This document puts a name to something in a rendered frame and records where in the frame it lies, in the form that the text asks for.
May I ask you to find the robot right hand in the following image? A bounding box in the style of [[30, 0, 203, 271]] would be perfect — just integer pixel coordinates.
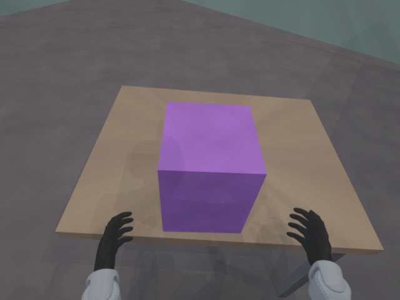
[[286, 207, 333, 266]]

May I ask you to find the robot right forearm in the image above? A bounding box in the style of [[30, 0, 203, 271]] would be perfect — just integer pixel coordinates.
[[308, 260, 351, 300]]

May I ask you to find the robot left forearm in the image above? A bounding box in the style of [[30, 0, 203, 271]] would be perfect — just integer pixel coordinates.
[[81, 269, 121, 300]]

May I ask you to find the robot left hand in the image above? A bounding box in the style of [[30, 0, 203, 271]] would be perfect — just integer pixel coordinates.
[[94, 212, 134, 271]]

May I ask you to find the table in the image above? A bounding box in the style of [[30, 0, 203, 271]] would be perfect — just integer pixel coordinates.
[[55, 86, 384, 298]]

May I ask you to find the carton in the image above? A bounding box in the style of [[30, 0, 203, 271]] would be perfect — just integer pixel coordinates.
[[157, 101, 267, 233]]

